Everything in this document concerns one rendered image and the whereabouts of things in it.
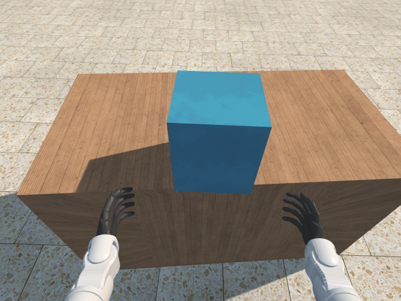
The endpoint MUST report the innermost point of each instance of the robot left forearm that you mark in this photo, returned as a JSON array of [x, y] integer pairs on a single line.
[[100, 266]]

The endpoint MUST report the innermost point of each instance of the pedestal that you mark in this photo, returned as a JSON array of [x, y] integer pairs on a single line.
[[327, 140]]

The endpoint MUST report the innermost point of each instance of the left robot hand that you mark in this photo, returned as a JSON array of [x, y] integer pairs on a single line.
[[110, 217]]

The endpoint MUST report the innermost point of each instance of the carton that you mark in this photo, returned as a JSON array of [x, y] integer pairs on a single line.
[[218, 127]]

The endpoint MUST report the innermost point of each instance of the right robot hand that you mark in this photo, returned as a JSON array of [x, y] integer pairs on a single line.
[[309, 223]]

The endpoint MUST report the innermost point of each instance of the robot right forearm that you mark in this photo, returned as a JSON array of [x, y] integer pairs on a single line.
[[325, 269]]

